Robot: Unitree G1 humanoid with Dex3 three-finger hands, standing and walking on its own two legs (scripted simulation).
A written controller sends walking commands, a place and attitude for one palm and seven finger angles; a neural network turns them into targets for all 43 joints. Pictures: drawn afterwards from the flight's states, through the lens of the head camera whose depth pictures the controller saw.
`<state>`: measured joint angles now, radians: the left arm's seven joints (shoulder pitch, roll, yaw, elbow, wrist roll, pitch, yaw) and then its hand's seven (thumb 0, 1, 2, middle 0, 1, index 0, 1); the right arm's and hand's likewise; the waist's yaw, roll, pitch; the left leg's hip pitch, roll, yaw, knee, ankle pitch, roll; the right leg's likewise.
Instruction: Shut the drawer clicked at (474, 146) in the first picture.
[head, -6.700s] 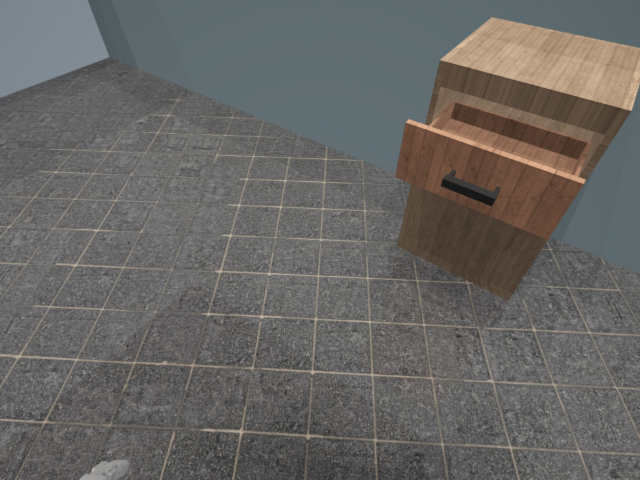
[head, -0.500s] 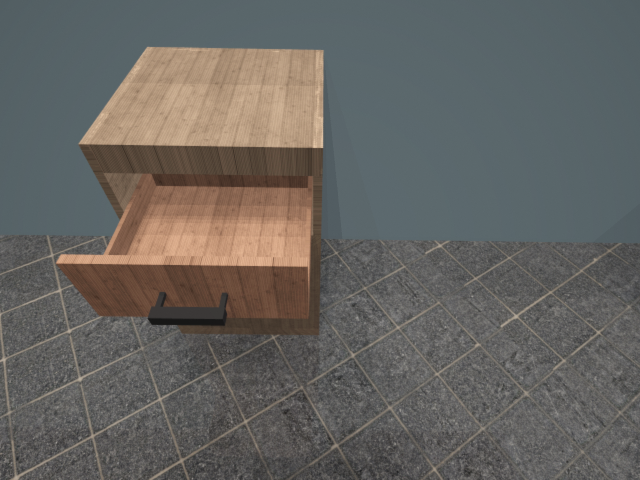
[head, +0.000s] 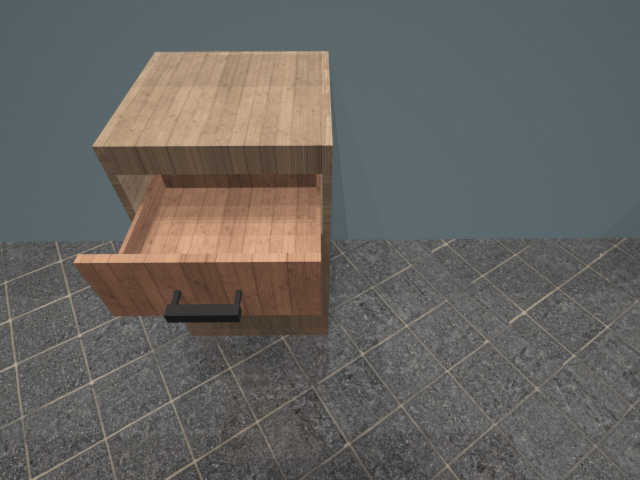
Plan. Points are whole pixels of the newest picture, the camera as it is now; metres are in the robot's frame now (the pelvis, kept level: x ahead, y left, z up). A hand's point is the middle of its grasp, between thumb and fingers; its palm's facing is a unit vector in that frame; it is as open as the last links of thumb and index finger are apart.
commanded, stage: look again from close up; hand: left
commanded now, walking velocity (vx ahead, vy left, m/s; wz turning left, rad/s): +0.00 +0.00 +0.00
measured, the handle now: (205, 303) +0.44 +0.24 -0.14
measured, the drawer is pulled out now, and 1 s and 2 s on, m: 0.24 0.24 0.24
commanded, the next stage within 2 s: shuffle to correct the standing spot in 0.34 s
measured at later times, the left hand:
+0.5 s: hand out of the picture +0.01 +0.21 -0.17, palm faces +0.02 -0.98 -0.17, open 7.4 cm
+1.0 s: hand out of the picture +0.06 +0.18 -0.17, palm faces +0.09 -0.98 -0.20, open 7.3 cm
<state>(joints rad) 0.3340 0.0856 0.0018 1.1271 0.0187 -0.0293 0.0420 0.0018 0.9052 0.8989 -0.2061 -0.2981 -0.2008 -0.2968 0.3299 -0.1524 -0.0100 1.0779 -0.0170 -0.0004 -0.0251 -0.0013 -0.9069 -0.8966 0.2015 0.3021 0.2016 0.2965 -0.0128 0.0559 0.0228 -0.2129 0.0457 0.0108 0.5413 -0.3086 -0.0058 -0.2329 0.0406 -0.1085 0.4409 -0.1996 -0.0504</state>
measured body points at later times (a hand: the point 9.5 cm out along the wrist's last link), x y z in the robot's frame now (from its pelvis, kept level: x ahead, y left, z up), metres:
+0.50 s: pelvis +0.01 +0.05 +0.00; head +0.02 +0.05 +0.45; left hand +0.01 +0.26 -0.16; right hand -0.01 -0.16 -0.16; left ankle -0.02 +0.11 -0.74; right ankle +0.02 -0.09 -0.74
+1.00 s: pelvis +0.07 +0.02 +0.01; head +0.10 +0.02 +0.46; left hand +0.06 +0.24 -0.15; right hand +0.08 -0.20 -0.15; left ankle -0.01 +0.11 -0.72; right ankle +0.03 -0.09 -0.72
